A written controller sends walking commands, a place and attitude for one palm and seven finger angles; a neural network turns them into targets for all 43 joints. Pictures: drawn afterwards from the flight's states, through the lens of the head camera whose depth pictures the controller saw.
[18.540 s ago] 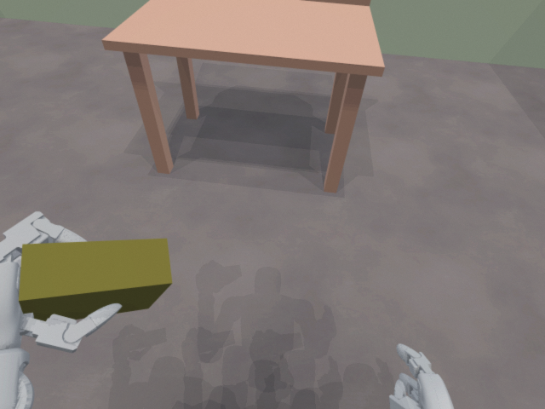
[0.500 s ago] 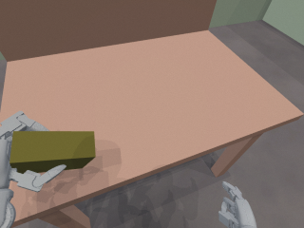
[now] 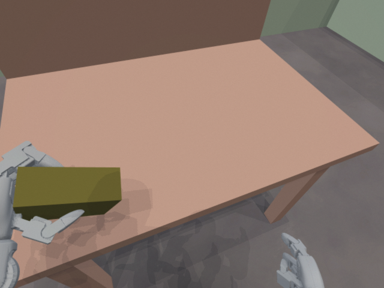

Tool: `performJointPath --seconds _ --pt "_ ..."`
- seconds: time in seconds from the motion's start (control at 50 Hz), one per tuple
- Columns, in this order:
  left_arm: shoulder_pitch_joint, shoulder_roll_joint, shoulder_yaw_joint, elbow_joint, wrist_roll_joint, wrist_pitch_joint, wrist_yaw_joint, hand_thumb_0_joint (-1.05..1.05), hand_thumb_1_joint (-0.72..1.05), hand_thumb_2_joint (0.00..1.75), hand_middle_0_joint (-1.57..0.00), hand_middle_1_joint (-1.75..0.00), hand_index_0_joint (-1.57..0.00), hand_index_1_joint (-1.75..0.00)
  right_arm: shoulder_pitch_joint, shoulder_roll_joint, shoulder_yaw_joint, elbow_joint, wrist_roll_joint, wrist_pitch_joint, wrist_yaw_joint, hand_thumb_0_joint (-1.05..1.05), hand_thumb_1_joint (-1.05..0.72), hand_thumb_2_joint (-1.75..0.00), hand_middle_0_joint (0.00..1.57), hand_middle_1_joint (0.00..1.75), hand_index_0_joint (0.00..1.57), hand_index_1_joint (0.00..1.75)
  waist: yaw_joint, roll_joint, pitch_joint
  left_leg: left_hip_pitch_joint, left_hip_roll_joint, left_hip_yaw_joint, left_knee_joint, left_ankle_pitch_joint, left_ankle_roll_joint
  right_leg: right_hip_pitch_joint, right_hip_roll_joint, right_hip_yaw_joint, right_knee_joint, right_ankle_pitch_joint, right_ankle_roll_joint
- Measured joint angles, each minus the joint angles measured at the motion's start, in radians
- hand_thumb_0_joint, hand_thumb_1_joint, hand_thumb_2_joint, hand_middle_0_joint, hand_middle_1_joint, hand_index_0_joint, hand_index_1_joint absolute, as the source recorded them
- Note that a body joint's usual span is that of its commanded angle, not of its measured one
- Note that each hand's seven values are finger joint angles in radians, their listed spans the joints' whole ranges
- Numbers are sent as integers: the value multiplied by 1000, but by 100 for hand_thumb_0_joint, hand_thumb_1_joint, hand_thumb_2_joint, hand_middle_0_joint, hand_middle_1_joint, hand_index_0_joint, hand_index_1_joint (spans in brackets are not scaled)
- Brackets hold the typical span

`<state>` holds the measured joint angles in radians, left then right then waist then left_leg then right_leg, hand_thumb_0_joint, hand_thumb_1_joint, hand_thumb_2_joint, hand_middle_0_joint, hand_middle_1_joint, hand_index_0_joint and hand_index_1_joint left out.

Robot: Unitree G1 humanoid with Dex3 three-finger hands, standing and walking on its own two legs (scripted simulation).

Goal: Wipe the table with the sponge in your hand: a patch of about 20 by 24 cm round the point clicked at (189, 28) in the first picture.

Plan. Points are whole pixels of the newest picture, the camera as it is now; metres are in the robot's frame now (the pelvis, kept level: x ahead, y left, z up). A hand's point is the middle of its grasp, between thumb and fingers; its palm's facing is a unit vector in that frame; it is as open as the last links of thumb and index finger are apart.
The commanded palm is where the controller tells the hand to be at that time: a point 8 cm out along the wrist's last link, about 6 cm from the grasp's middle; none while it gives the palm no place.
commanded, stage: look again from close up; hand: left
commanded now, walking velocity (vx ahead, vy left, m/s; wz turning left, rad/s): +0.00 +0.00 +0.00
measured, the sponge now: (84, 194) +0.23 +0.20 +0.12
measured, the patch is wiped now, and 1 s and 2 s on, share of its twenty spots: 0.00 0.00 0.00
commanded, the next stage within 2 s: shuffle to correct the standing spot in 0.16 s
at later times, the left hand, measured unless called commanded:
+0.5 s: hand (53, 188) +0.22 +0.24 +0.15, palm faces +0.36 -0.85 -0.38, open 9.6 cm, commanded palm +0.17 +0.27 +0.17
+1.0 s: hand (110, 181) +0.24 +0.16 +0.15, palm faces +0.31 -0.86 -0.40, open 9.6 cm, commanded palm +0.18 +0.20 +0.17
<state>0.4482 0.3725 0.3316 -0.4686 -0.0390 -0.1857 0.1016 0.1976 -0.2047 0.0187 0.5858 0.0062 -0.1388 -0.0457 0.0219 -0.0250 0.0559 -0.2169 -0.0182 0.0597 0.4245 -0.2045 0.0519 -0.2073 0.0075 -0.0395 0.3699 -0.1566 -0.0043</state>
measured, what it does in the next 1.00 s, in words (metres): shifts its weight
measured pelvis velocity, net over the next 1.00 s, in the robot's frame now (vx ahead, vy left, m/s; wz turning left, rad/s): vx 0.02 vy -0.08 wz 0.00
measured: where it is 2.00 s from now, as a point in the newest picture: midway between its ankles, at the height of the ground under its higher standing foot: outside the picture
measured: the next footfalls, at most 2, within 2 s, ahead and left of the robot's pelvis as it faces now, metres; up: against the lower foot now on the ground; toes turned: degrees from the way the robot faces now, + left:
none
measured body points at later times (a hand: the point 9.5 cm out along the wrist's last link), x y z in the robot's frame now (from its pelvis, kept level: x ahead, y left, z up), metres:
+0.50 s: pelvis +0.01 -0.01 +0.00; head +0.03 +0.01 +0.45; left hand +0.20 +0.28 +0.17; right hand +0.19 -0.23 -0.07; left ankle +0.02 +0.08 -0.74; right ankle +0.03 -0.12 -0.74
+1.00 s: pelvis +0.02 -0.08 -0.01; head +0.05 -0.07 +0.44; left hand +0.22 +0.20 +0.17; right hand +0.19 -0.32 -0.09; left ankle +0.02 +0.08 -0.74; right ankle +0.03 -0.12 -0.74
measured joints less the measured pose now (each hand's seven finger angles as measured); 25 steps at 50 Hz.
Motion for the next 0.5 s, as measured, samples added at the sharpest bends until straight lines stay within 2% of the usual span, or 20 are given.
performJointPath --seconds 0.3,0.5 --pt "-8 -4 2 15 5 -2 -5 -1 -45 102 -80 -135 -80 -135 0 13 10 -3 -3 1 3 2 -90 -90 20 30 20 30 2 2 -10 8 -8 2 -10 1 3 1 -8 2 6 -7 5" --pt "-27 4 12 9 -1 7 -11 -1 -45 102 -80 -135 -79 -135 0 26 8 -11 -4 13 10 2 -90 -90 20 30 20 30 8 -23 -4 13 -1 2 -13 -1 -13 -9 -1 3 33 -25 -10"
